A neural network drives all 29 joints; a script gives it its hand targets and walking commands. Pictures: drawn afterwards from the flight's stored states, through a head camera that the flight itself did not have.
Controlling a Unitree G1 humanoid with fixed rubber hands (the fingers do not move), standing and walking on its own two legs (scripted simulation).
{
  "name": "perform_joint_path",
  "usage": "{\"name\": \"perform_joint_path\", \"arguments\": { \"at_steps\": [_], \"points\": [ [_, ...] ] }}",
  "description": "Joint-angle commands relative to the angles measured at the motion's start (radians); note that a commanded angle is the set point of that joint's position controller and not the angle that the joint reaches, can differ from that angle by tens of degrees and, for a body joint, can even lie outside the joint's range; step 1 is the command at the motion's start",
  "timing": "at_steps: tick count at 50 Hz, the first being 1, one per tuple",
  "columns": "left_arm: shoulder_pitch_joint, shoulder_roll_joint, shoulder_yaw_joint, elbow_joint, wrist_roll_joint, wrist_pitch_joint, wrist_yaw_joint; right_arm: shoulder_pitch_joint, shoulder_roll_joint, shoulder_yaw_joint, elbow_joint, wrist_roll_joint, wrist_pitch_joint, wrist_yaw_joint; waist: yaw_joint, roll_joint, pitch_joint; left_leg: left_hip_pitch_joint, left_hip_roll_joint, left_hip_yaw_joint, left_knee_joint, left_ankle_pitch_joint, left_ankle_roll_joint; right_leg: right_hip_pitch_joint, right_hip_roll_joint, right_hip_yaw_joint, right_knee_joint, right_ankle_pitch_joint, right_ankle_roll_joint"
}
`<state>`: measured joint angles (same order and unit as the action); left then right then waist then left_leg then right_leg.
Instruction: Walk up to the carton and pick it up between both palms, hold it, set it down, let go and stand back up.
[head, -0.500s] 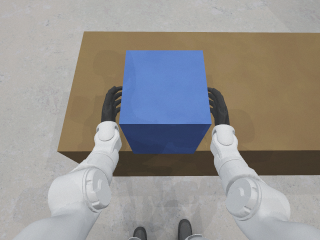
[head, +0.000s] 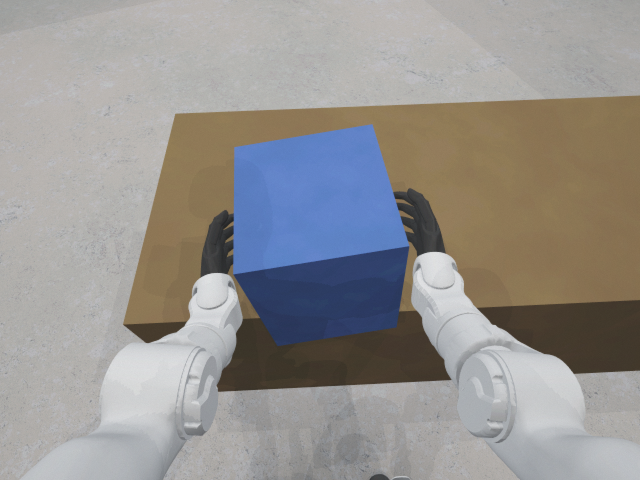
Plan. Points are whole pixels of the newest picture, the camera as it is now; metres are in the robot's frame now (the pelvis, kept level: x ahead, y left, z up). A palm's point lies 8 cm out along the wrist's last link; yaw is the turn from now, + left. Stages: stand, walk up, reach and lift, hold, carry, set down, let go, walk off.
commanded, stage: reach and lift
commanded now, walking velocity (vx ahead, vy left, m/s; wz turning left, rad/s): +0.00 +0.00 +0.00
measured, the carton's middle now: (321, 243) +0.46 -0.01 -0.04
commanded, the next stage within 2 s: none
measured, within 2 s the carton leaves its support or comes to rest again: neither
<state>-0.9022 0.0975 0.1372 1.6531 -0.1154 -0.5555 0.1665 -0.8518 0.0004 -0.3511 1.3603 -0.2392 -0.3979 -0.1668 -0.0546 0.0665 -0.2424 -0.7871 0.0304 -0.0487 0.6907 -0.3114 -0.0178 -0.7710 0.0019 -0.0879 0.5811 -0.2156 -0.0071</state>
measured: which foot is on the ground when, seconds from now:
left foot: down 0.00-1.00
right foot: down 0.00-1.00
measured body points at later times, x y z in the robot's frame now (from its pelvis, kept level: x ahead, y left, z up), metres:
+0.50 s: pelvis -0.02 -0.01 +0.03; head -0.02 -0.01 +0.48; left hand +0.40 +0.13 +0.11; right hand +0.40 -0.16 +0.13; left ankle -0.01 +0.12 -0.71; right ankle +0.02 -0.12 -0.71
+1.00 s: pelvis +0.00 -0.01 +0.04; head +0.00 +0.01 +0.49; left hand +0.41 +0.14 +0.13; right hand +0.40 -0.16 +0.14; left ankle -0.01 +0.12 -0.71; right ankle +0.02 -0.12 -0.71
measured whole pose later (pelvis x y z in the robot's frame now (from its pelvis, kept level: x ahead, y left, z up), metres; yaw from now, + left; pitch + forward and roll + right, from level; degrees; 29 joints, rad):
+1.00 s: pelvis +0.00 -0.01 +0.04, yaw +0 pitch -1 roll -1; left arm -0.67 -0.03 0.31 0.74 0.23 0.16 0.12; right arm -0.70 0.03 -0.21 0.85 -0.05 0.03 -0.16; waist -0.04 -0.02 -0.01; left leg -0.12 0.03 -0.01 0.32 -0.19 -0.02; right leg -0.13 0.01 -0.05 0.25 -0.11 0.00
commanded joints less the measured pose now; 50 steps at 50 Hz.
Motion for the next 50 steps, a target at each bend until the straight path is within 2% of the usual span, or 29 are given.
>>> {"name": "perform_joint_path", "arguments": {
  "at_steps": [1,6,10,18,25,32,39,43,50],
  "points": [
    [-0.808,-0.728,-0.205,-0.268,0.109,-0.075,-0.194,-0.584,0.776,0.312,-0.076,-0.058,-0.003,0.183,-0.043,0.046,-0.719,0.176,-0.060,0.039,-0.022,0.383,-0.061,0.529,0.059,0.032,0.095,0.515,0.003],
    [-0.900,-0.761,-0.251,-0.369,0.066,-0.036,-0.186,-0.605,0.837,0.378,-0.153,0.024,0.093,0.169,-0.049,0.051,-0.693,0.198,-0.068,0.032,-0.032,0.345,-0.057,0.538,0.059,0.046,0.089,0.443,0.007],
    [-0.905,-0.773,-0.239,-0.397,0.064,0.024,-0.186,-0.618,0.852,0.403,-0.213,0.078,0.167,0.162,-0.041,0.024,-0.623,0.221,-0.068,0.028,-0.073,0.301,-0.046,0.569,0.055,0.056,0.052,0.382,0.010],
    [-0.780,-0.748,-0.127,-0.462,0.122,0.194,-0.207,-0.594,0.805,0.396,-0.332,0.151,0.315,0.176,-0.010,-0.057,-0.432,0.348,-0.064,0.031,-0.226,0.281,-0.025,0.709,0.040,0.074,-0.094,0.339,0.015],
    [-0.732,-0.717,-0.049,-0.654,0.193,0.344,-0.226,-0.526,0.743,0.312,-0.395,0.133,0.408,0.211,-0.009,-0.052,-0.313,0.492,-0.057,0.059,-0.355,0.244,-0.023,0.786,0.024,0.070,-0.220,0.256,0.012],
    [-0.659,-0.726,-0.028,-0.799,0.270,0.472,-0.229,-0.504,0.702,0.282,-0.469,0.089,0.418,0.241,0.005,-0.042,-0.284,0.580,-0.061,0.090,-0.408,0.236,-0.027,0.844,0.021,0.051,-0.269,0.236,0.022],
    [-0.553,-0.722,-0.037,-0.863,0.318,0.571,-0.236,-0.532,0.665,0.329,-0.551,0.100,0.389,0.228,0.032,-0.073,-0.239,0.608,-0.068,0.108,-0.421,0.246,-0.018,0.892,0.021,0.043,-0.281,0.286,0.038],
    [-0.498,-0.739,-0.088,-0.932,0.315,0.610,-0.240,-0.529,0.655,0.392,-0.608,0.139,0.369,0.206,0.033,-0.083,-0.264,0.653,-0.069,0.103,-0.404,0.321,-0.022,0.920,0.026,0.040,-0.279,0.375,0.044],
    [-0.386,-0.789,-0.228,-1.118,0.294,0.687,-0.249,-0.470,0.638,0.537,-0.750,0.247,0.364,0.149,0.003,-0.068,-0.308,0.766,-0.068,0.069,-0.334,0.554,-0.051,0.957,0.043,0.038,-0.271,0.555,0.046]
  ]
}}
